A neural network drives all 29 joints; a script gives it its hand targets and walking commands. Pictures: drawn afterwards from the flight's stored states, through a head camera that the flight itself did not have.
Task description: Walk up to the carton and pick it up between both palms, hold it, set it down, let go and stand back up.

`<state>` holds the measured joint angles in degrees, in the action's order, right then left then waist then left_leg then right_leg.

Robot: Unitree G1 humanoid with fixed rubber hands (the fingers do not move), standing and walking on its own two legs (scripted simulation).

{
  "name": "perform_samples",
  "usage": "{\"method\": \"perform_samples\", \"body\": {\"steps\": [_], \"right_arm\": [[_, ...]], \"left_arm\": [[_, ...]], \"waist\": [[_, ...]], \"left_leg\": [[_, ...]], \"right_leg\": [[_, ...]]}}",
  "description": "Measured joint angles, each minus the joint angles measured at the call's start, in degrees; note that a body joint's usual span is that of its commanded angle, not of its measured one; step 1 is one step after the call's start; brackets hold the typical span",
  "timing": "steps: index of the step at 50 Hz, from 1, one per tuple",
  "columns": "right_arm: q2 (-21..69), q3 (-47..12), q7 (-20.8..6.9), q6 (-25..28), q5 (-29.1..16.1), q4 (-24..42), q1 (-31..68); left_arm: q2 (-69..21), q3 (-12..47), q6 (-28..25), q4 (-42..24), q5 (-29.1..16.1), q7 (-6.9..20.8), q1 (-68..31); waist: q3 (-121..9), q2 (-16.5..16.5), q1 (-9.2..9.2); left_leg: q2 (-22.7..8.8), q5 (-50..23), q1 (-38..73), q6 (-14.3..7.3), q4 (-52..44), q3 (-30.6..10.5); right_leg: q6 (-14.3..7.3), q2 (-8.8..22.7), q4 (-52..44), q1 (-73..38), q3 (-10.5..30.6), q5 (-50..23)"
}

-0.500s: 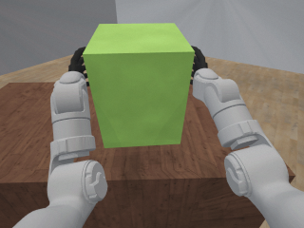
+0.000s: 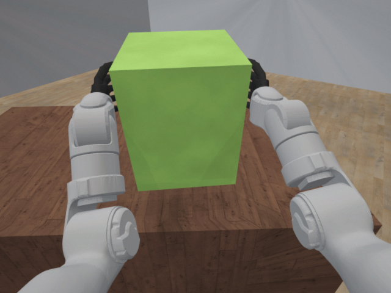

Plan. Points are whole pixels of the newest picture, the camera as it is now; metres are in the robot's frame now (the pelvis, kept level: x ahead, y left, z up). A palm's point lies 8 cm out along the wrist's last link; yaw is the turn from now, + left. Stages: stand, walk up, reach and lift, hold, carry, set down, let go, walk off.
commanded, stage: hold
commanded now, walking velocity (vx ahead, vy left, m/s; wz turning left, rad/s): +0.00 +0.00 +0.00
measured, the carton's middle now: (182, 108) +0.40 +0.00 +0.26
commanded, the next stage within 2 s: none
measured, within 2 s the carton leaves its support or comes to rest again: neither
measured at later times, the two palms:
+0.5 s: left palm (97, 101) +0.37 +0.15 +0.30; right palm (254, 96) +0.36 -0.14 +0.29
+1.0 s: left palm (99, 99) +0.37 +0.15 +0.30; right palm (257, 95) +0.36 -0.14 +0.30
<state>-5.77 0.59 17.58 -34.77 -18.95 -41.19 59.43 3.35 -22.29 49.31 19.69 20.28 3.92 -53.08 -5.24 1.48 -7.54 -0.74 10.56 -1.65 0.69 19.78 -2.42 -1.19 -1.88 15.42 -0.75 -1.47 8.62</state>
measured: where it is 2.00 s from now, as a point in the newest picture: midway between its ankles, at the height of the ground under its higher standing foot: outside the picture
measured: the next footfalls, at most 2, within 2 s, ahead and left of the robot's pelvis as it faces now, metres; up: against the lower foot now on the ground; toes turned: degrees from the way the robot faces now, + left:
none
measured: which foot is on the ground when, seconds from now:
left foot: down 0.00-1.00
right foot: down 0.00-1.00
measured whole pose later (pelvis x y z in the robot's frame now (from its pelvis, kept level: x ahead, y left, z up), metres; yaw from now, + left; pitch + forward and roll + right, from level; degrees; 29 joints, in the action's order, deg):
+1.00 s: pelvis +0.00 +0.00 +0.00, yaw +0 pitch -8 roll -1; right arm -6.2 -0.3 17.6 -35.1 -19.2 -40.8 59.5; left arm 3.4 -22.8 49.6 19.7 20.2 4.1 -53.6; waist -5.5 1.1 -7.0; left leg -0.7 10.3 -1.5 0.7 19.4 -2.5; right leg -1.3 -2.0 15.4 -0.9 -1.4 8.7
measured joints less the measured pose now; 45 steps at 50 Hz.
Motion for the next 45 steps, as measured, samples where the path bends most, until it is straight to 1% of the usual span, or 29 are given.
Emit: {"method": "perform_samples", "body": {"steps": [9, 12, 17, 20, 24, 30, 36, 45], "right_arm": [[-0.47, -0.94, 0.34, -0.43, -0.62, 1.18, -0.28], [-0.19, -0.58, 0.37, -0.73, -0.03, 0.25, 0.24], [-0.17, -0.73, 0.57, -0.31, -0.25, 1.07, 0.31], [0.14, -0.16, 0.56, -0.63, 0.02, 0.28, 0.62], [0.66, -0.03, 0.56, -0.49, 0.2, 0.24, 0.28], [0.42, -0.33, 0.9, -0.44, -0.12, 2.55, -0.77], [0.43, 1.13, 0.3, -0.87, 0.39, 0.89, 0.02], [-0.54, -0.78, -0.1, -0.25, -0.39, 0.38, 0.14]], "left_arm": [[0.12, 0.18, 0.35, -0.56, -0.15, 0.09, -0.18], [0.15, -0.72, 0.12, 0.84, -0.11, 0.25, -0.8], [0.21, -0.83, -0.05, -0.3, -0.25, 0.32, -0.77], [0.25, -1.14, 0.22, 0.42, 0.14, 0.62, -1.04], [0.57, -0.74, 0.68, -0.28, 0.08, 0.82, -0.37], [0.89, 0.46, 0.41, -1.48, -0.65, 0.63, 0.07], [0.09, -0.3, 0.3, 0.01, 0.41, 0.63, -0.52], [-0.06, -0.06, 0.37, -0.42, 0.15, 0.12, -0.37]], "waist": [[-0.11, -0.3, -0.17], [-0.3, -0.32, 0.03], [0.07, -0.2, 0.38], [0.24, -0.07, 0.56], [0.24, 0.18, 0.18], [0.21, 0.34, -0.18], [0.05, 0.09, -0.23], [0.31, -0.49, 0.08]], "left_leg": [[-0.09, -0.1, -0.17, 0.12, -0.14, -0.18], [-0.04, -0.26, -0.03, 0.09, -0.53, -0.05], [-0.11, -0.18, 0.19, 0.16, -0.38, -0.16], [-0.08, -0.17, 0.41, 0.15, -0.42, -0.24], [0.03, -0.17, 0.28, 0.13, -0.27, -0.52], [0.02, 0.1, -0.21, 0.09, 0.41, -0.64], [0.1, 0.01, -0.01, -0.09, 0.13, -0.2], [0.09, -0.16, 0.32, -0.09, -0.18, 0.05]], "right_leg": [[-0.12, -0.13, -0.17, 0.1, -0.11, -0.06], [-0.12, -0.08, -0.12, 0.19, 0.03, -0.03], [-0.17, -0.17, -0.28, -0.22, -0.05, -0.07], [-0.17, -0.14, -0.34, -0.49, -0.12, -0.04], [-0.14, -0.06, -0.32, -0.54, -0.39, 0.04], [-0.08, -0.12, -0.38, -0.44, -0.45, -0.03], [0.05, -0.02, -0.31, -0.35, -0.01, -0.07], [0.04, -0.02, -0.13, -0.4, 0.24, -0.03]]}}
